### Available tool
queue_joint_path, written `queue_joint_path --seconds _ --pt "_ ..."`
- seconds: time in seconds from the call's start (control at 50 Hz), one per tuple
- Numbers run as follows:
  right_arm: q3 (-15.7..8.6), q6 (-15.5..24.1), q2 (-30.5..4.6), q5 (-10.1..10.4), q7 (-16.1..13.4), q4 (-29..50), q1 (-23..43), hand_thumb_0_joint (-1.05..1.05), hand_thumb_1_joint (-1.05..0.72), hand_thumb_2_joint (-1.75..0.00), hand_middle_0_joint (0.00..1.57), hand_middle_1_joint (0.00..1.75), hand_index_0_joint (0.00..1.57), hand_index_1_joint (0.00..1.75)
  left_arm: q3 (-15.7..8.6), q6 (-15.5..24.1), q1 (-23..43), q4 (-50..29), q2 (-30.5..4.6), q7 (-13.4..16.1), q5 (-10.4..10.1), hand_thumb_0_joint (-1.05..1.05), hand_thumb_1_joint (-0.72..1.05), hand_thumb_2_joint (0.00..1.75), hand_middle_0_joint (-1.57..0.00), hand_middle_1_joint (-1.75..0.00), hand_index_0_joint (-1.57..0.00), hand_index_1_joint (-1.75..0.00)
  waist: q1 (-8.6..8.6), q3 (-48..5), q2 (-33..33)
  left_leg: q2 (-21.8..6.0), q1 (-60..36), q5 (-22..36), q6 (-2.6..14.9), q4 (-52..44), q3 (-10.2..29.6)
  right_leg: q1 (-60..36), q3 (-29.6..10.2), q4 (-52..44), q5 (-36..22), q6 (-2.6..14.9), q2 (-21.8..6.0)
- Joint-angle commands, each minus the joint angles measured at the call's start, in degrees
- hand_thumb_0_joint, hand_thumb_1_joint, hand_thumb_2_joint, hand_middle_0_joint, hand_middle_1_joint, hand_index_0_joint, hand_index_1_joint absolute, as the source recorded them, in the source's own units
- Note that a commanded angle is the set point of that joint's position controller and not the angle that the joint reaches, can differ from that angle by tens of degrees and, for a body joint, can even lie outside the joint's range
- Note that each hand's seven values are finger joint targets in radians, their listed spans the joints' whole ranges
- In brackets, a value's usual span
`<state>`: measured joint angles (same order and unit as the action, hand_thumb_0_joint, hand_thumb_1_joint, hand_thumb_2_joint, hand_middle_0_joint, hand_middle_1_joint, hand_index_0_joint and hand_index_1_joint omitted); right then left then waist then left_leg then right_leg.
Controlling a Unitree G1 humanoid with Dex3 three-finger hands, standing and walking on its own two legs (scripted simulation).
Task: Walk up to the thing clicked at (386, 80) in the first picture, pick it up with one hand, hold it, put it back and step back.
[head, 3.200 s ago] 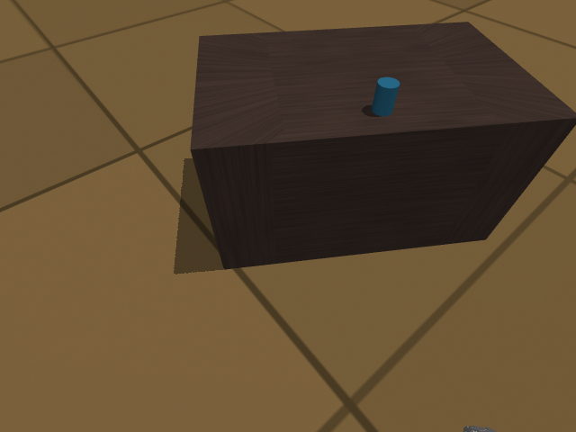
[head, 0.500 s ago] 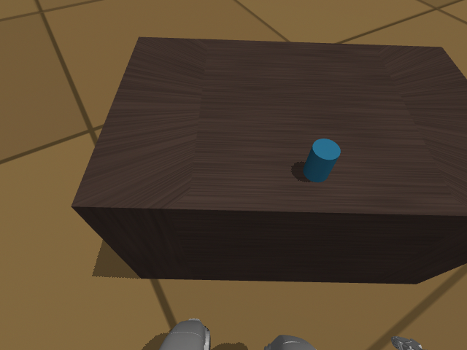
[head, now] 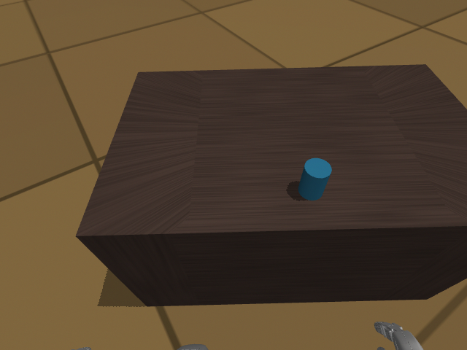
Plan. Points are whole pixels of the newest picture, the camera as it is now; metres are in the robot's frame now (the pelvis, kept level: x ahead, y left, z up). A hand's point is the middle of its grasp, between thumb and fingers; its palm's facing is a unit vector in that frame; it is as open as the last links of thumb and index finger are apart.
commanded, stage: walk up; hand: right
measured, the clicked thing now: (314, 179) +0.49 -0.19 -0.07
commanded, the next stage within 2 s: stand in 0.82 s
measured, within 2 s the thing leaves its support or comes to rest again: neither
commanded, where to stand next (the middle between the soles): +0.06 +0.03 m, yaw +0 degrees
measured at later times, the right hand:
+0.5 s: hand out of the picture +0.08 -0.24 -0.15, palm faces +0.00 +0.94 -0.33, open 7.4 cm
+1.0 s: hand out of the picture +0.10 -0.25 -0.14, palm faces -0.01 +0.94 -0.33, open 7.4 cm
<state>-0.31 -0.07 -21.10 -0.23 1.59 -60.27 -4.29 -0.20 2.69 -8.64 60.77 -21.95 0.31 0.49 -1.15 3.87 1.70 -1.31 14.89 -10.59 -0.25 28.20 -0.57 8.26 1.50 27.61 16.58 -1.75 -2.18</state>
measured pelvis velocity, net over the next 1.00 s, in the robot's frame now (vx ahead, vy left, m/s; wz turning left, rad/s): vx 0.01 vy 0.00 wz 0.00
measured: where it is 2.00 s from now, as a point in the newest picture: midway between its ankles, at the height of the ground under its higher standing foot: outside the picture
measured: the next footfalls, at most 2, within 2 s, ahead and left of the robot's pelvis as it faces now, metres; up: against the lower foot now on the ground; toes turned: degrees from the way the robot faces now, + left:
none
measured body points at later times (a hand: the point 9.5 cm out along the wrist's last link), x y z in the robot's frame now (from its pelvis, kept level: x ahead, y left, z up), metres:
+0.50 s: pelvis +0.01 +0.01 +0.01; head +0.01 +0.01 +0.46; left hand +0.09 +0.31 -0.12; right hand +0.08 -0.29 -0.12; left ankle +0.05 +0.12 -0.74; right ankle -0.02 -0.14 -0.74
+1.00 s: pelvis +0.01 +0.00 +0.01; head +0.03 +0.00 +0.46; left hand +0.09 +0.30 -0.12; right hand +0.10 -0.30 -0.12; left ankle +0.05 +0.12 -0.74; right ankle -0.02 -0.14 -0.74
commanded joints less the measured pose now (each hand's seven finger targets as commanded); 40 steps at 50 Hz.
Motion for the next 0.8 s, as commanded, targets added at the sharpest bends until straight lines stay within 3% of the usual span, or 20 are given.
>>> queue_joint_path --seconds 0.0,0.06,0.18,0.36,0.6,0.78 --pt "-2.6 1.1 -11.4 0.0 -0.7 2.0 3.7 0.00 -0.90 -0.90 0.20 0.30 0.20 0.30 -2.5 0.8 3.7 -2.7 -12.3 0.6 -0.2 0.00 0.90 0.90 -0.20 -0.30 -0.20 -0.30 0.70 -7.4 -2.9 -5.4 -7.4 8.9 2.56 -5.7 5.6 0.0 -5.0 -8.0 -10.6 2.90 -5.4" --pt "-2.5 0.9 -11.3 -0.1 -0.7 0.9 4.3 0.00 -0.90 -0.90 0.20 0.30 0.20 0.30 -2.3 0.3 4.6 -1.7 -12.3 0.5 -0.2 0.00 0.90 0.90 -0.20 -0.30 -0.20 -0.30 0.47 -5.7 -2.1 -5.3 -6.8 6.0 2.09 -7.8 5.9 0.3 -5.0 -9.3 -7.5 2.92 -5.5" --pt "-2.5 1.0 -11.5 -0.2 -0.9 -1.1 3.7 0.00 -0.90 -0.90 0.20 0.30 0.20 0.30 -2.3 -0.1 5.4 -0.3 -12.1 0.5 -0.1 0.00 0.90 0.90 -0.20 -0.30 -0.20 -0.30 0.55 -6.6 -0.8 -5.8 -7.3 7.7 1.99 -9.5 5.8 -2.4 -4.4 -10.6 -9.6 2.95 -5.3" --pt "-2.9 1.0 -11.9 -0.5 -1.1 -2.0 3.7 0.00 -0.90 -0.90 0.20 0.30 0.20 0.30 -2.2 -0.5 5.9 1.3 -11.2 0.2 0.2 0.00 0.90 0.90 -0.20 -0.30 -0.20 -0.30 0.97 -4.1 1.2 -6.4 -4.5 -3.3 1.80 -14.1 7.7 -1.9 -3.8 -11.5 -4.5 2.92 -4.4" --pt "-3.1 1.0 -10.8 -0.3 -1.2 -2.1 2.6 0.00 -0.90 -0.90 0.20 0.30 0.20 0.30 -2.4 -0.1 6.2 1.7 -11.1 0.5 0.3 0.00 0.90 0.90 -0.20 -0.30 -0.20 -0.30 1.52 -7.0 -2.1 -5.6 -9.9 10.4 1.70 -9.8 5.1 -1.8 -4.0 -12.3 -11.9 2.35 -5.8" --pt "-3.4 0.6 -11.1 -0.4 -1.2 -2.2 3.5 0.00 -0.90 -0.90 0.20 0.30 0.20 0.30 -2.4 -0.3 5.7 2.0 -10.9 0.6 0.4 0.00 0.90 0.90 -0.20 -0.30 -0.20 -0.30 1.48 -5.0 -1.2 -5.4 -9.0 6.9 1.52 -11.1 5.8 -1.0 -3.6 -12.8 -8.7 2.34 -5.5"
